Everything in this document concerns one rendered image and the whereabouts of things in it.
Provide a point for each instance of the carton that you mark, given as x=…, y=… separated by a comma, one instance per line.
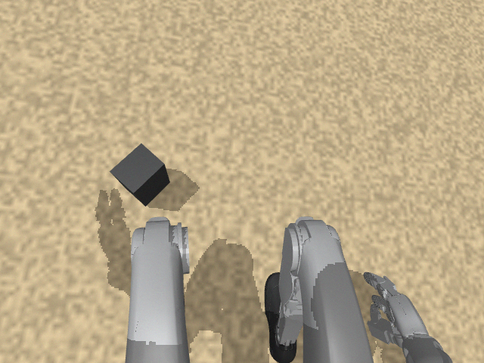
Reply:
x=142, y=174

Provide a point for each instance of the right robot foot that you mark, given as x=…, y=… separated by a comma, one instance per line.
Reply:
x=279, y=352

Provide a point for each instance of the right robot arm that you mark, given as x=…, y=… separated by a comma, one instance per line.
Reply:
x=421, y=348

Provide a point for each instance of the right robot hand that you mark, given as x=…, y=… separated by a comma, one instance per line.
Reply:
x=399, y=310

